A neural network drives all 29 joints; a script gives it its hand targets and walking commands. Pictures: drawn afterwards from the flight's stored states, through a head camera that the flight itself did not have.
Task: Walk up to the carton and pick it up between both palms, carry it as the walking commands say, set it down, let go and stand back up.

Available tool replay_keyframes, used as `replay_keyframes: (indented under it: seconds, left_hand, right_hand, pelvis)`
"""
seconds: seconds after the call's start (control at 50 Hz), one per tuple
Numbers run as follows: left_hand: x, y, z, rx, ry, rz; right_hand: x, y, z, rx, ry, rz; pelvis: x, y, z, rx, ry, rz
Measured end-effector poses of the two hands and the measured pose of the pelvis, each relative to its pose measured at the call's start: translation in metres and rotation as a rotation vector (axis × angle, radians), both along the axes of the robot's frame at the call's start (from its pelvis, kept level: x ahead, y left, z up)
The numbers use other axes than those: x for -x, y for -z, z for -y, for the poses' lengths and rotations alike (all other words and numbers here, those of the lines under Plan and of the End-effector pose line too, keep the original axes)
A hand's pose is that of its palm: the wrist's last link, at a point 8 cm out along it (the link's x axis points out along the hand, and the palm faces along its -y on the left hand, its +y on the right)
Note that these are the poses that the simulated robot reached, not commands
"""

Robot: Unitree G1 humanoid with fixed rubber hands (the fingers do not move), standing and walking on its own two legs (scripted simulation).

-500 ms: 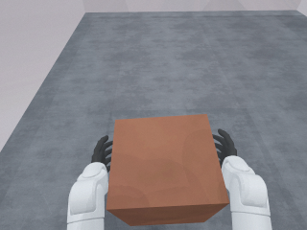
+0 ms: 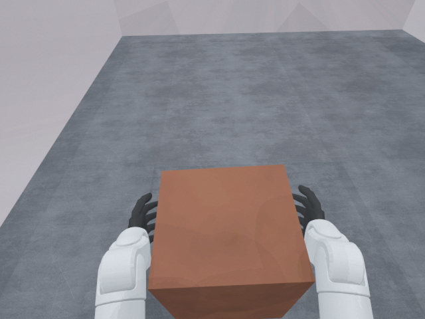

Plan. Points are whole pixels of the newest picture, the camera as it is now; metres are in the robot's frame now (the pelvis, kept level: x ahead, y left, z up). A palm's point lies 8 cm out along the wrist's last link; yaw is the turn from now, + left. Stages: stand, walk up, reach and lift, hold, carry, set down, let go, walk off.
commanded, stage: carry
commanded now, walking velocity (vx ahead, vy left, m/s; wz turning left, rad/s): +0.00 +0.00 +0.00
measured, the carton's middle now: (226, 250) +0.26 +0.00 -0.01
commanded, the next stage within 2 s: hold in 0.42 s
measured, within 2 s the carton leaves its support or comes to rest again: neither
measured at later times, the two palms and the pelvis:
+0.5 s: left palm (138, 234) +0.26 +0.16 +0.04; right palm (306, 226) +0.27 -0.15 +0.05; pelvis +0.00 +0.00 +0.00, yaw +0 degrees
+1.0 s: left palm (137, 253) +0.25 +0.17 -0.01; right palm (296, 240) +0.26 -0.14 +0.00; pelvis -0.03 +0.01 +0.00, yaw +0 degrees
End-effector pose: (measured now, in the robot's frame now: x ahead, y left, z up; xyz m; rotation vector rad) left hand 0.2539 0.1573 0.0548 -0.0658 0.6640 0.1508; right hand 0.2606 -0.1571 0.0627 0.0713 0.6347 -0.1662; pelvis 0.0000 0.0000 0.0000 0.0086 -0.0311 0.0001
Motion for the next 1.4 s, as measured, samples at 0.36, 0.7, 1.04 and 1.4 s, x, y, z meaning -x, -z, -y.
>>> replay_keyframes:
  seconds: [0.36, 0.7, 1.04, 1.4]
  left_hand:
    - [-0.01, 0.007, -0.005, -0.015, 0.017, 0.009]
    - [0.017, 0.032, -0.018, 0.001, 0.014, -0.038]
    - [0.0, 0.07, -0.018, -0.044, 0.036, -0.093]
    - [-0.035, 0.127, -0.025, -0.079, 0.086, -0.084]
  right_hand:
    - [-0.01, 0.006, -0.005, 0.018, -0.014, 0.009]
    - [0.008, 0.02, -0.018, 0.031, -0.03, -0.038]
    - [-0.01, 0.063, -0.018, 0.067, -0.064, -0.091]
    - [-0.042, 0.121, -0.025, 0.106, -0.091, -0.085]
  pelvis:
    - [-0.002, 0.0, -0.004, 0.005, 0.0, -0.006]
    - [0.01, -0.003, -0.012, 0.014, -0.001, 0.041]
    - [0.026, 0.0, -0.01, 0.01, -0.005, 0.077]
    - [0.016, 0.01, -0.014, 0.019, -0.003, -0.15]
